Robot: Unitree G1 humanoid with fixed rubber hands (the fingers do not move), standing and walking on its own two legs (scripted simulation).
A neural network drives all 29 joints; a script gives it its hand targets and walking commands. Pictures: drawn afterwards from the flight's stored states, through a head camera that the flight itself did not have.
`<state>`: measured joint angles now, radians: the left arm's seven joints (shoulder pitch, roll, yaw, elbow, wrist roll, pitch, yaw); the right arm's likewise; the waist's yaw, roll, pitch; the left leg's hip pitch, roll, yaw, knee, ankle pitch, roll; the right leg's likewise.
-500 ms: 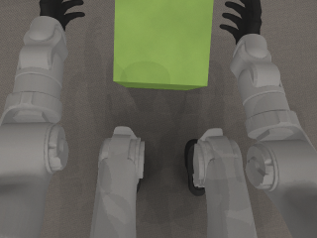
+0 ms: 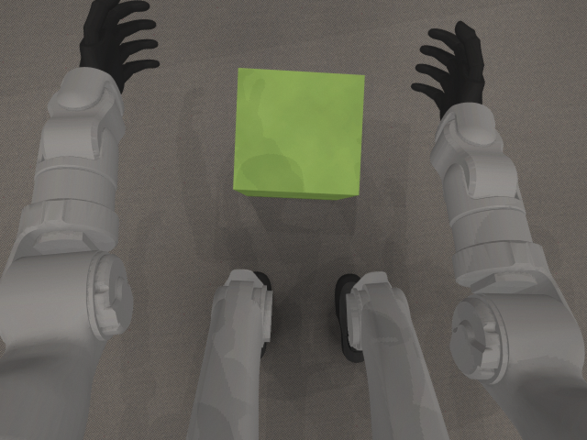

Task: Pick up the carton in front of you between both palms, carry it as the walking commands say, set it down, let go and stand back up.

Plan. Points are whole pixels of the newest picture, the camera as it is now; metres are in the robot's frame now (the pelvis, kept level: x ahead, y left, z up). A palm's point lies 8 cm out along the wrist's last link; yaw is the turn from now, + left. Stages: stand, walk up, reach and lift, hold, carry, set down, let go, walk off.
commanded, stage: set down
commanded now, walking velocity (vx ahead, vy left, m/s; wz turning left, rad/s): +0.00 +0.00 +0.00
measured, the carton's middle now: (295, 146) +0.51 +0.03 -0.42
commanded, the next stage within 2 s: let go in 0.24 s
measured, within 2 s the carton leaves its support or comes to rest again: neither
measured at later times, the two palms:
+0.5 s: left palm (14, 79) +0.47 +0.26 +0.01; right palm (546, 112) +0.46 -0.15 +0.01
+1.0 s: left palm out of the picture +0.31 +0.23 +0.13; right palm out of the picture +0.31 -0.23 +0.14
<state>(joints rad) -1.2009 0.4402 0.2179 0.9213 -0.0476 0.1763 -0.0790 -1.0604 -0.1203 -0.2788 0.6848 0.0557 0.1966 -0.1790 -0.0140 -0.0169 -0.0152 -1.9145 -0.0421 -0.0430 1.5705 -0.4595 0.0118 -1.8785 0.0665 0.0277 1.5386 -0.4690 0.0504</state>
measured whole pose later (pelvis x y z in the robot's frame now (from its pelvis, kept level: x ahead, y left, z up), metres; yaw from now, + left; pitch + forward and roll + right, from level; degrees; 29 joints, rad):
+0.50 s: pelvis +0.04 +0.00 +0.13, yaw +2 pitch +41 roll -2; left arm -0.82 0.29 0.28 0.77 0.11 0.13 -0.06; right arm -0.69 -0.09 -0.25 0.61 -0.10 0.14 -0.06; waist -0.01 -0.01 -0.06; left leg -1.41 -0.05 -0.05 1.01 -0.32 0.02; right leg -1.38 0.03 0.05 0.99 -0.33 0.04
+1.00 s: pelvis +0.11 -0.01 +0.22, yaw +3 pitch +15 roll +0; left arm 0.04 0.21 0.11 0.54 0.01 -0.02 -0.05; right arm 0.11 -0.18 -0.06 0.47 0.00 -0.01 0.04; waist -0.02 -0.02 -0.04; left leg -0.54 -0.03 -0.06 0.55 -0.27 0.00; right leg -0.52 0.03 0.05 0.55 -0.28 0.00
